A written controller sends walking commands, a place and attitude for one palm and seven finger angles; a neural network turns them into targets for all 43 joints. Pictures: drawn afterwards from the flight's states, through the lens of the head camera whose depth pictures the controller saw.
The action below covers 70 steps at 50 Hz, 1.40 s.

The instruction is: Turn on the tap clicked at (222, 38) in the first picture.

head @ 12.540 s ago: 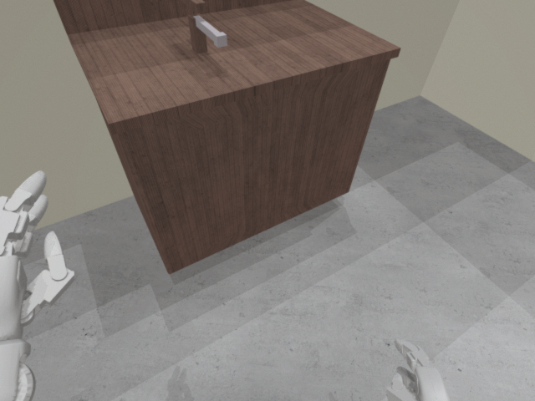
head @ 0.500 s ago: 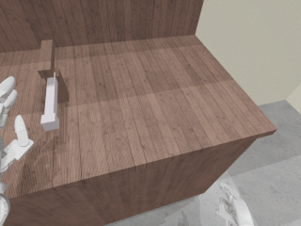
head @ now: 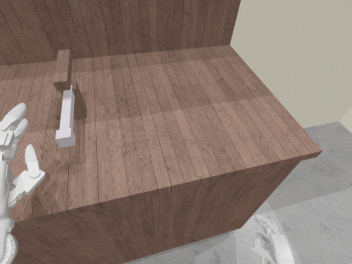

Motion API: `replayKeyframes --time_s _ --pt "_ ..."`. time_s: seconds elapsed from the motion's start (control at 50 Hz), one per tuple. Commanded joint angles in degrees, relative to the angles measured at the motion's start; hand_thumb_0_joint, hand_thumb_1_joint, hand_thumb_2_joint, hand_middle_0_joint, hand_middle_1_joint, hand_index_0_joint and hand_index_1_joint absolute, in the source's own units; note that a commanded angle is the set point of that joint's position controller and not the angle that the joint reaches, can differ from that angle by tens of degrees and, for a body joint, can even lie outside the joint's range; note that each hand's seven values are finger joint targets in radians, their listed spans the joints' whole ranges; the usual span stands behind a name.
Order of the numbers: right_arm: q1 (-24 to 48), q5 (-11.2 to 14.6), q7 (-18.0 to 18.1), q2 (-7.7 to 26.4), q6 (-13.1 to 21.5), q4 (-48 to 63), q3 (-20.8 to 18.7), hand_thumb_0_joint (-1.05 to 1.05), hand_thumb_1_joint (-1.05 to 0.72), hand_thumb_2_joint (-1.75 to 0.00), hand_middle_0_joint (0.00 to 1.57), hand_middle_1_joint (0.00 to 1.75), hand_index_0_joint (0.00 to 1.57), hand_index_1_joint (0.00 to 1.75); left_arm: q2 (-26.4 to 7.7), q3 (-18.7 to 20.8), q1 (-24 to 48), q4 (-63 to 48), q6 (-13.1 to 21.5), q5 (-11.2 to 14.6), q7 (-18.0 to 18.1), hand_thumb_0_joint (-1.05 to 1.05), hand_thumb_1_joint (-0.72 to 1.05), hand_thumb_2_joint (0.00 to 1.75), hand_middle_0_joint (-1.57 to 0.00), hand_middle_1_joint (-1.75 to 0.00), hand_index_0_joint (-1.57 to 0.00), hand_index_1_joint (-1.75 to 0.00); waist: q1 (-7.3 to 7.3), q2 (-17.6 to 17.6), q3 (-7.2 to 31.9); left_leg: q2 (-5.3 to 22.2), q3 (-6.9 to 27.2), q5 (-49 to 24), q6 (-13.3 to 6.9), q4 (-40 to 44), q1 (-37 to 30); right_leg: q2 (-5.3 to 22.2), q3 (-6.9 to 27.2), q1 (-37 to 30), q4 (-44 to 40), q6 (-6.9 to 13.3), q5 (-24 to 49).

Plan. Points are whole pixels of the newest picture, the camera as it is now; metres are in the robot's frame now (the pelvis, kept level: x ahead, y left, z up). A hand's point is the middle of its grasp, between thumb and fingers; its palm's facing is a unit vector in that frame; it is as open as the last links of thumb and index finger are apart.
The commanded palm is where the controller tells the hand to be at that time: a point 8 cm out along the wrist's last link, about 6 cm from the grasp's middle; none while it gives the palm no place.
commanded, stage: look again from close up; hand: left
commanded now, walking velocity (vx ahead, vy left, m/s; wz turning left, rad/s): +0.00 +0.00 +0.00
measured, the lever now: (65, 137) +0.32 +0.26 +0.13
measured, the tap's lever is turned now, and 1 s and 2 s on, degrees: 0 0 0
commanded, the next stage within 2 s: shuffle to correct the standing spot in 0.06 s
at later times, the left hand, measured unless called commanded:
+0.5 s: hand (59, 185) +0.20 +0.21 +0.16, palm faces +0.34 -0.85 -0.41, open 7.4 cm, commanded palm +0.14 +0.25 +0.17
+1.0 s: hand (42, 218) +0.15 +0.22 +0.15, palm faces +0.40 -0.83 -0.39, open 7.4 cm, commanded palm +0.09 +0.25 +0.17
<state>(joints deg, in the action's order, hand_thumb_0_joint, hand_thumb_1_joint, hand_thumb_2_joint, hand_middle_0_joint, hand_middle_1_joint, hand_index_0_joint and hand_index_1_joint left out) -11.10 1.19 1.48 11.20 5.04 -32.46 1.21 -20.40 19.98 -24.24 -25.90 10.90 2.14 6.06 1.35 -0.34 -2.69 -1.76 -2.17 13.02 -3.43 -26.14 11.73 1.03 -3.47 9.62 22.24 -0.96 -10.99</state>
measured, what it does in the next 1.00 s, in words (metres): steps on the spot: left foot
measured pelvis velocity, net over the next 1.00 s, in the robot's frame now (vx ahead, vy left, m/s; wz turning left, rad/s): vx -0.06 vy -0.03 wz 0.02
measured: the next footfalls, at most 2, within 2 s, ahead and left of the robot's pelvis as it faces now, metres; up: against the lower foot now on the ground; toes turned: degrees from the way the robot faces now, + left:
left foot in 0.86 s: -0.06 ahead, +0.07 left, +0.00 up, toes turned +1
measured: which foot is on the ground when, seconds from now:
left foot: down 0.00-0.66, up 0.68-0.84, down 0.86-1.00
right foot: down 0.00-1.00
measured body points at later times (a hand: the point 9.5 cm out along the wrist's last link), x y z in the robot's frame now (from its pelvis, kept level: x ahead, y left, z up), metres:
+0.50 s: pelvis -0.03 -0.03 +0.00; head +0.02 -0.02 +0.44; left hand +0.17 +0.26 +0.18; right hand +0.17 -0.24 -0.08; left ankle +0.01 +0.07 -0.74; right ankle +0.01 -0.13 -0.74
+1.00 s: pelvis -0.06 -0.03 -0.01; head -0.04 -0.02 +0.44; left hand +0.12 +0.26 +0.17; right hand +0.09 -0.28 -0.09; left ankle -0.10 +0.07 -0.74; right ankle +0.01 -0.13 -0.74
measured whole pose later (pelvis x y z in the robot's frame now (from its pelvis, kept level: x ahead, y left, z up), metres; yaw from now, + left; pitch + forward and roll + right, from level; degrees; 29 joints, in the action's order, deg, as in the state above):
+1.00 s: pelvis -0.06 -0.03 -0.01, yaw +1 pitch -1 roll +0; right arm -13.7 1.6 3.0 13.0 6.3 -34.9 -0.8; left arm -21.5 20.6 -27.7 -29.6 8.3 2.6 8.6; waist -0.2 -2.1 -4.2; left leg -1.3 -0.2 18.1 -1.1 -28.0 8.5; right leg 0.9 -5.1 17.1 26.4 1.6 -7.9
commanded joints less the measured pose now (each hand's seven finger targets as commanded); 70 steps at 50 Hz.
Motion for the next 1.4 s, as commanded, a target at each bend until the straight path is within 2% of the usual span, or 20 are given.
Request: replayKeyframes --time_s 0.0,0.16,0.34,0.36,0.54,0.6,0.64,0.68,0.72,0.8,0.86,0.88,0.92,1.0,1.12,1.22,1.32,1.34,1.36,1.38 --pt "5.13 -0.10 0.95 7.67 3.45 9.43 -3.08 0.00 -0.90 -0.90 0.20 0.30 0.20 0.30 -8.78 4.91 5.04 -11.94 3.30 0.44 1.12 0.00 0.90 0.90 -0.20 -0.30 -0.20 -0.30 -0.44 2.80 6.90 6.08 6.89 -1.82 2.88 7.37 2.53 2.77 3.74 -4.93 -2.66 2.27 4.68" --pt "5.46 -0.27 1.16 7.54 4.22 8.83 -2.76 0.00 -0.90 -0.90 0.20 0.30 0.20 0.30 -9.37 5.27 4.89 -13.73 3.73 0.44 1.62 0.00 0.90 0.90 -0.20 -0.30 -0.20 -0.30 -0.24 4.18 6.68 5.62 7.50 -0.58 2.60 8.15 2.93 2.01 3.74 -4.77 -3.18 2.23 3.50" --pt "5.49 0.27 0.75 6.76 3.97 9.98 -3.16 0.00 -0.90 -0.90 0.20 0.30 0.20 0.30 -10.45 7.59 1.22 -13.93 3.87 1.28 1.07 0.00 0.90 0.90 -0.20 -0.30 -0.20 -0.30 0.40 5.37 7.63 9.74 7.35 -14.82 3.47 6.61 1.73 0.93 3.12 -3.19 1.73 1.63 8.44" --pt "4.90 -0.05 0.58 7.04 3.59 9.97 -3.05 0.00 -0.90 -0.90 0.20 0.30 0.20 0.30 -8.32 5.53 1.23 -12.98 3.77 1.70 0.56 0.00 0.90 0.90 -0.20 -0.30 -0.20 -0.30 0.30 4.68 8.00 10.19 7.30 -13.16 2.95 6.89 2.82 0.93 2.99 -3.33 1.86 1.39 7.11" --pt "4.43 -0.34 0.50 5.96 5.05 10.52 -3.85 0.00 -0.90 -0.90 0.20 0.30 0.20 0.30 -11.68 9.70 -1.09 -20.68 6.29 2.32 0.25 0.00 0.90 0.90 -0.20 -0.30 -0.20 -0.30 -0.04 4.89 11.07 11.03 6.57 -11.01 2.33 -0.46 4.07 2.99 5.50 0.71 2.85 3.42 11.81" --pt "2.84 -0.64 0.87 5.99 5.28 9.84 -4.36 0.00 -0.90 -0.90 0.20 0.30 0.20 0.30 -11.23 9.61 -1.51 -19.64 6.78 2.90 0.28 0.00 0.90 0.90 -0.20 -0.30 -0.20 -0.30 -0.60 1.13 11.45 6.96 4.05 0.85 3.11 -5.75 3.91 6.67 9.24 4.80 -1.48 4.92 8.68" --pt "2.15 0.12 1.20 5.99 4.68 8.79 -4.43 0.00 -0.90 -0.90 0.20 0.30 0.20 0.30 -11.76 10.40 -3.88 -17.20 5.08 3.10 1.67 0.00 0.90 0.90 -0.20 -0.30 -0.20 -0.30 -0.83 -2.77 12.52 2.39 2.30 8.54 4.02 -16.13 -0.30 13.67 18.30 11.88 -8.78 8.05 -6.32" --pt "3.60 0.22 1.56 5.58 3.71 8.59 -3.67 0.00 -0.90 -0.90 0.20 0.30 0.20 0.30 -10.83 8.83 -3.04 -17.05 2.92 3.05 2.72 0.00 0.90 0.90 -0.20 -0.30 -0.20 -0.30 -0.71 -5.32 10.98 1.76 3.27 8.56 3.91 -21.50 1.85 17.43 20.95 12.81 -11.83 9.34 -17.46" --pt "4.62 0.00 1.77 5.56 3.54 7.67 -2.84 0.00 -0.90 -0.90 0.20 0.30 0.20 0.30 -10.86 8.85 -2.72 -15.43 1.38 2.45 3.61 0.00 0.90 0.90 -0.20 -0.30 -0.20 -0.30 -1.09 -6.43 9.06 2.25 3.88 8.25 3.44 -16.76 3.53 16.59 18.37 10.71 -10.82 8.79 -18.88" --pt "3.64 -0.24 2.46 6.79 4.22 6.67 -2.99 0.00 -0.90 -0.90 0.20 0.30 0.20 0.30 -10.15 7.60 -2.98 -13.32 0.95 1.26 4.22 0.00 0.90 0.90 -0.20 -0.30 -0.20 -0.30 -0.86 -4.25 7.45 3.16 2.87 6.65 1.33 2.22 1.96 10.19 12.16 3.87 -6.76 4.31 -15.21" --pt "3.56 -0.02 2.55 8.28 4.94 7.12 -3.98 0.00 -0.90 -0.90 0.20 0.30 0.20 0.30 -10.71 7.21 -2.11 -16.01 1.87 0.86 4.14 0.00 0.90 0.90 -0.20 -0.30 -0.20 -0.30 -0.53 0.92 10.24 5.82 3.54 -6.38 1.10 4.85 0.85 6.17 7.19 -5.06 -0.09 2.70 1.66" --pt "4.38 -0.04 2.32 7.81 4.82 7.33 -3.61 0.00 -0.90 -0.90 0.20 0.30 0.20 0.30 -11.48 7.56 -0.99 -17.37 2.06 0.94 4.08 0.00 0.90 0.90 -0.20 -0.30 -0.20 -0.30 -0.75 5.87 10.35 6.83 6.12 -8.24 1.14 5.11 2.23 5.30 5.56 -5.70 2.36 2.42 5.08" --pt "4.85 0.22 1.72 7.85 4.90 7.86 -3.65 0.00 -0.90 -0.90 0.20 0.30 0.20 0.30 -10.82 6.63 1.18 -19.30 2.35 0.41 3.78 0.00 0.90 0.90 -0.20 -0.30 -0.20 -0.30 -0.51 7.84 8.64 7.68 7.31 -10.10 1.60 5.08 5.63 4.11 3.74 -8.44 4.16 2.20 9.44" --pt "3.07 0.30 0.97 8.50 5.27 7.64 -4.28 0.00 -0.90 -0.90 0.20 0.30 0.20 0.30 -9.88 6.38 0.90 -16.64 2.55 0.52 3.49 0.00 0.90 0.90 -0.20 -0.30 -0.20 -0.30 -0.53 3.82 6.80 6.54 7.24 -3.64 2.30 5.38 8.09 4.08 3.88 -9.00 2.89 2.82 6.09" --pt "1.93 0.54 0.55 7.93 4.28 7.49 -3.95 0.00 -0.90 -0.90 0.20 0.30 0.20 0.30 -8.12 5.31 3.00 -10.69 2.39 0.10 2.68 0.00 0.90 0.90 -0.20 -0.30 -0.20 -0.30 -0.64 4.15 1.68 7.01 7.77 6.80 1.42 9.08 12.08 2.41 3.78 -6.60 1.52 1.96 -2.93" --pt "2.01 0.41 0.44 7.72 4.30 7.77 -3.58 0.00 -0.90 -0.90 0.20 0.30 0.20 0.30 -7.14 3.34 8.14 -9.26 2.02 -0.28 2.20 0.00 0.90 0.90 -0.20 -0.30 -0.20 -0.30 -0.67 1.28 0.29 6.37 7.45 8.38 1.21 8.97 11.71 2.49 4.65 -5.91 -0.70 1.77 -4.73" --pt "2.89 0.01 0.14 7.61 4.78 8.01 -3.42 0.00 -0.90 -0.90 0.20 0.30 0.20 0.30 -7.86 3.11 10.21 -13.93 2.44 -0.33 2.49 0.00 0.90 0.90 -0.20 -0.30 -0.20 -0.30 -0.51 3.51 3.54 5.40 6.72 1.91 1.81 7.50 8.14 3.24 5.03 -8.08 -0.51 2.47 0.83" --pt "-5.99 3.58 3.90 9.73 3.15 18.59 11.43 0.00 -0.90 -0.90 0.20 0.30 0.20 0.30 -52.62 13.45 60.93 -36.80 12.14 -1.49 3.43 0.00 0.90 0.90 -0.20 -0.30 -0.20 -0.30 -4.79 20.42 0.07 4.15 9.68 -3.81 1.25 4.80 21.81 -2.12 4.41 -5.50 6.61 -1.30 -3.99" --pt "-3.01 2.25 2.35 2.75 6.79 10.12 0.62 0.00 -0.90 -0.90 0.20 0.30 0.20 0.30 -23.64 17.79 39.18 -4.54 7.90 -2.87 2.70 0.00 0.90 0.90 -0.20 -0.30 -0.20 -0.30 -0.91 6.18 6.85 10.65 10.94 -1.86 1.61 3.55 10.16 3.55 3.54 4.16 7.70 0.82 -9.55" --pt "1.74 -0.75 0.13 5.17 6.71 7.64 0.94 0.00 -0.90 -0.90 0.20 0.30 0.20 0.30 -20.49 13.80 32.79 -5.66 6.78 -2.35 2.55 0.00 0.90 0.90 -0.20 -0.30 -0.20 -0.30 -1.18 3.53 5.08 7.12 7.15 -8.54 2.80 4.49 6.63 1.89 1.49 2.73 4.44 1.66 -5.59"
